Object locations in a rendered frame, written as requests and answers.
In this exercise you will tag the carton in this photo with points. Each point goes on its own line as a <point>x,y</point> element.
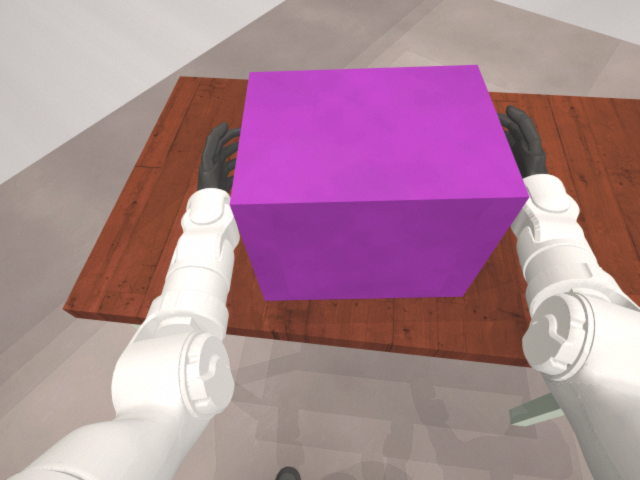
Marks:
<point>372,183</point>

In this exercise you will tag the robot left forearm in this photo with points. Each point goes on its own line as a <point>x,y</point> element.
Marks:
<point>199,276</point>

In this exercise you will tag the robot right upper arm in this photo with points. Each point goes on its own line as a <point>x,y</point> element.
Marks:
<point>588,352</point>

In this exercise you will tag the robot right hand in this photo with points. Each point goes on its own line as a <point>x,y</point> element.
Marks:
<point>524,141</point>

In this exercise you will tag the robot left hand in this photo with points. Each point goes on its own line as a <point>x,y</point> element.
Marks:
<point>213,170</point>

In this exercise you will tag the robot right forearm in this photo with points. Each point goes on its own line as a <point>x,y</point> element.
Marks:
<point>553,253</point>

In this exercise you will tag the robot left upper arm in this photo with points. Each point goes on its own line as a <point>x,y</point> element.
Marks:
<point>166,390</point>

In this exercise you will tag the table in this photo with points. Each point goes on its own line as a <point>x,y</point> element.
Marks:
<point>592,145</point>

